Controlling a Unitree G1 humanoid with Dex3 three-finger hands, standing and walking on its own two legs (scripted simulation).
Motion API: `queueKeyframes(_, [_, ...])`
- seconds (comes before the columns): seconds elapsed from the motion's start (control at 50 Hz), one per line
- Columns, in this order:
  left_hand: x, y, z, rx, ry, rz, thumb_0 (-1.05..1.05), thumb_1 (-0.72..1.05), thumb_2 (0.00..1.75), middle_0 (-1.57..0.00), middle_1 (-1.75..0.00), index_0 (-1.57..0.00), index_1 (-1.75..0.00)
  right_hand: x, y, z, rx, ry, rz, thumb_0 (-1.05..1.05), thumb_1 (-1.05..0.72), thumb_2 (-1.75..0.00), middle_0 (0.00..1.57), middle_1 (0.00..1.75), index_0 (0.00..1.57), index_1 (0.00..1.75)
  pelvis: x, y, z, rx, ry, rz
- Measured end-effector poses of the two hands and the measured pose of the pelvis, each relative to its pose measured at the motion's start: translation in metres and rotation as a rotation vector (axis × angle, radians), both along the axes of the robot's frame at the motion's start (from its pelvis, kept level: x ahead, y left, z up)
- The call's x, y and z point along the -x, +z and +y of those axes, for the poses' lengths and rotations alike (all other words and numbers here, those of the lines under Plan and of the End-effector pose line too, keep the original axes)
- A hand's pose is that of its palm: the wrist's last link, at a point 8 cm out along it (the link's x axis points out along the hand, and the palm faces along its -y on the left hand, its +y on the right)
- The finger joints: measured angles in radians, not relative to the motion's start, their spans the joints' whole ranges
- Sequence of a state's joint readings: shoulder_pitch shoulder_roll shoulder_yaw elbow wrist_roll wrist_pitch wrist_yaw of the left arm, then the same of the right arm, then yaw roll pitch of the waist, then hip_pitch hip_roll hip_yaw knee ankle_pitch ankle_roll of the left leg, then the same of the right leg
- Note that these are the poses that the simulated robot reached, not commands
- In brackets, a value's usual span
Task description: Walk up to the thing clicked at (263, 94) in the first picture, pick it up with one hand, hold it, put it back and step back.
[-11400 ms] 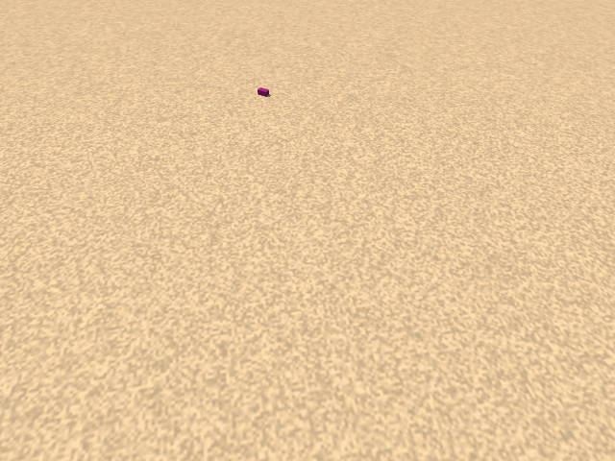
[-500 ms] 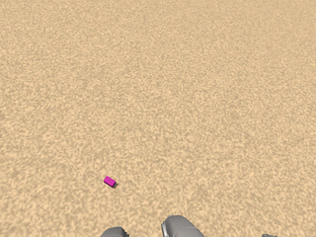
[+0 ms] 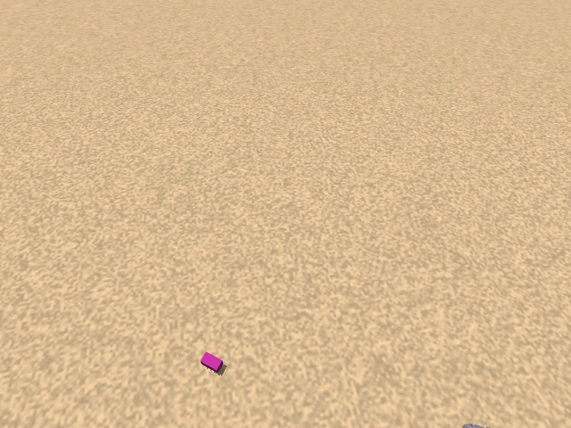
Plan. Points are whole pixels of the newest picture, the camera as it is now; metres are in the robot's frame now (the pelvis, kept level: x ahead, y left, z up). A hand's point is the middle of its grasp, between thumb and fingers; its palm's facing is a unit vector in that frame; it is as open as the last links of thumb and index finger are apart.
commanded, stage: walk up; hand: left
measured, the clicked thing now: (211, 362) +0.43 +0.23 -0.75
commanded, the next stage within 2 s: stand in 1.30 s
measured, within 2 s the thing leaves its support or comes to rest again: neither
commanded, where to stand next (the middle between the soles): +0.05 -0.02 m, yaw +1 degrees
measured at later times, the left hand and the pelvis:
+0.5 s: hand out of the picture +0.13 +0.24 -0.14, palm faces -0.01 -0.95 -0.32, open 7.4 cm; pelvis +0.02 -0.01 +0.01, yaw +1 degrees
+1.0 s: hand out of the picture +0.09 +0.24 -0.14, palm faces +0.03 -0.94 -0.33, open 7.4 cm; pelvis +0.02 -0.02 +0.02, yaw +2 degrees
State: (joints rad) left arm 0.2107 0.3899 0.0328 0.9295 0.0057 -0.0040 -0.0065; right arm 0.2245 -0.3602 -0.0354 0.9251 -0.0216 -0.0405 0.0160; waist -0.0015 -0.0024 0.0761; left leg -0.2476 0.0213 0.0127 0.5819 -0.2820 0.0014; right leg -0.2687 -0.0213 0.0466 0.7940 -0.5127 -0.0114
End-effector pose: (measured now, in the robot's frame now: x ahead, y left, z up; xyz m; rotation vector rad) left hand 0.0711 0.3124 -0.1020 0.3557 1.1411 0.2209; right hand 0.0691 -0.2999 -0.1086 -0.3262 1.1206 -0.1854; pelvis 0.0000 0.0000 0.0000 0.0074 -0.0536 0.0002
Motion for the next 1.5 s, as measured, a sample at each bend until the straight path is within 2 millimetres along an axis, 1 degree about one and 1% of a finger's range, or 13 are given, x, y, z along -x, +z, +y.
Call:
queueKeyframes(0.06, [-0.011, 0.0, -0.003, 0.004, -0.02, -0.021, 0.01, 0.91, 0.9, -0.2, -0.3, -0.2, -0.3, 0.008, 0.003, -0.007, 0.013, -0.011, 0.024, 0.01, -0.9, -0.9, 0.21, 0.3, 0.21, 0.3, -0.001, 0.001, -0.006, 0.006, -0.007, 0.001])
queueKeyframes(0.1, [-0.015, -0.003, -0.007, 0.0, -0.025, -0.032, 0.01, 0.91, 0.9, -0.2, -0.3, -0.2, -0.3, 0.01, 0.001, -0.015, 0.02, -0.021, 0.033, 0.01, -0.9, -0.9, 0.21, 0.31, 0.21, 0.3, -0.001, -0.002, -0.011, 0.002, -0.01, -0.003])
queueKeyframes(0.16, [-0.016, -0.005, -0.016, 0.009, -0.026, -0.02, 0.01, 0.91, 0.9, -0.2, -0.3, -0.2, -0.3, 0.009, 0.0, -0.023, 0.024, -0.044, 0.048, 0.01, -0.9, -0.9, 0.21, 0.3, 0.21, 0.3, -0.003, -0.002, -0.014, 0.017, 0.001, -0.006])
queueKeyframes(0.22, [-0.018, -0.006, -0.024, 0.031, -0.034, 0.008, 0.01, 0.91, 0.9, -0.2, -0.3, -0.2, -0.3, 0.008, -0.001, -0.026, 0.023, -0.056, 0.052, 0.01, -0.9, -0.9, 0.2, 0.3, 0.2, 0.3, -0.007, 0.0, -0.012, 0.007, -0.004, 0.0])
queueKeyframes(0.34, [-0.034, -0.004, -0.033, 0.066, -0.025, 0.004, 0.01, 0.9, 0.9, -0.2, -0.3, -0.2, -0.3, 0.004, 0.0, -0.019, 0.01, -0.045, 0.09, 0.01, -0.91, -0.9, 0.2, 0.3, 0.2, 0.3, -0.015, 0.006, -0.011, 0.007, 0.002, 0.01])
queueKeyframes(0.44, [-0.045, -0.003, -0.033, 0.072, -0.009, -0.003, 0.01, 0.9, 0.9, -0.2, -0.3, -0.2, -0.3, -0.008, 0.003, -0.012, 0.002, -0.03, 0.091, 0.01, -0.9, -0.9, 0.2, 0.3, 0.2, 0.3, -0.017, 0.01, -0.012, 0.007, 0.007, 0.012])
queueKeyframes(0.52, [-0.048, -0.001, -0.031, 0.069, 0.003, -0.003, 0.01, 0.91, 0.9, -0.2, -0.3, -0.2, -0.3, -0.02, 0.005, -0.009, -0.001, -0.018, 0.077, 0.01, -0.9, -0.9, 0.2, 0.3, 0.2, 0.3, -0.018, 0.012, -0.012, 0.007, 0.01, 0.014])
queueKeyframes(0.64, [-0.044, 0.003, -0.028, 0.059, 0.018, 0.014, 0.01, 0.91, 0.9, -0.2, -0.3, -0.2, -0.3, -0.037, 0.007, -0.008, -0.005, -0.007, 0.05, 0.01, -0.9, -0.9, 0.2, 0.3, 0.2, 0.3, -0.019, 0.015, -0.012, 0.007, 0.014, 0.014])
queueKeyframes(0.74, [-0.034, 0.005, -0.026, 0.053, 0.04, 0.034, 0.01, 0.91, 0.9, -0.2, -0.3, -0.2, -0.3, -0.045, 0.008, -0.009, -0.008, 0.003, 0.041, 0.01, -0.9, -0.9, 0.2, 0.3, 0.2, 0.3, -0.02, 0.016, -0.014, 0.007, 0.02, 0.013])
queueKeyframes(0.9, [-0.015, 0.002, -0.027, 0.055, 0.068, 0.072, 0.01, 0.91, 0.9, -0.2, -0.3, -0.2, -0.3, -0.044, 0.008, -0.01, -0.008, 0.01, 0.064, 0.01, -0.9, -0.9, 0.2, 0.3, 0.2, 0.3, -0.02, 0.017, -0.016, 0.009, 0.027, 0.012])
queueKeyframes(1.04, [-0.006, -0.001, -0.029, 0.064, 0.079, 0.096, 0.01, 0.91, 0.9, -0.2, -0.3, -0.2, -0.3, -0.037, 0.007, -0.01, -0.007, 0.006, 0.09, 0.01, -0.9, -0.9, 0.2, 0.3, 0.2, 0.3, -0.02, 0.018, -0.016, 0.011, 0.03, 0.015])
queueKeyframes(1.24, [-0.01, -0.003, -0.029, 0.072, 0.079, 0.089, 0.01, 0.91, 0.9, -0.2, -0.3, -0.2, -0.3, -0.03, 0.006, -0.008, -0.004, -0.004, 0.109, 0.01, -0.9, -0.9, 0.2, 0.3, 0.2, 0.3, -0.021, 0.018, -0.014, 0.012, 0.036, 0.017])
queueKeyframes(1.5, [-0.018, 0.002, -0.024, 0.055, 0.054, 0.075, 0.01, 0.91, 0.9, -0.2, -0.3, -0.2, -0.3, -0.034, 0.006, -0.005, -0.006, 0.003, 0.102, 0.01, -0.9, -0.9, 0.2, 0.3, 0.2, 0.3, -0.022, 0.018, -0.011, 0.01, 0.029, 0.021])
